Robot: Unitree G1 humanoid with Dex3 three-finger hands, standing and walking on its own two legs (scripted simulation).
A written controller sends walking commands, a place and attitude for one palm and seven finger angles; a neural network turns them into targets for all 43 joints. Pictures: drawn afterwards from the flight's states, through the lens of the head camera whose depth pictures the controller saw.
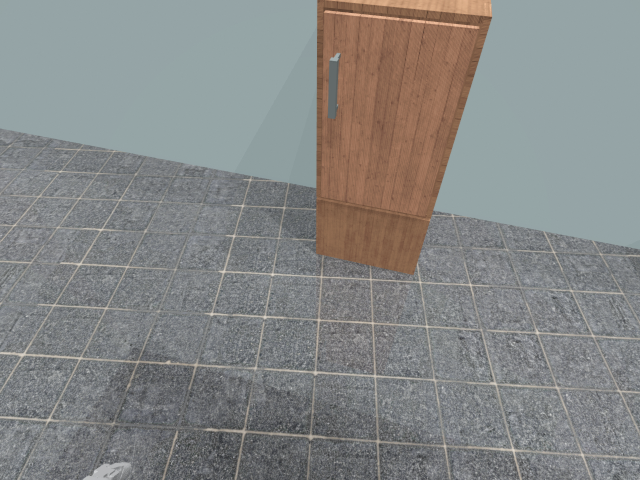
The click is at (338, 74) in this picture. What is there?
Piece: cupboard door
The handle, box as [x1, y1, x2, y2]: [328, 53, 340, 118]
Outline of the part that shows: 340,53 337,53 333,58 331,57 329,60 328,117 334,118 337,108 337,69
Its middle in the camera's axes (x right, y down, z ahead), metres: +0.04 -0.41 +1.04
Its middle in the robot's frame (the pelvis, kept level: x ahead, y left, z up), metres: +1.06 +0.02 +0.00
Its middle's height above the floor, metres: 0.77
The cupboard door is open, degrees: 0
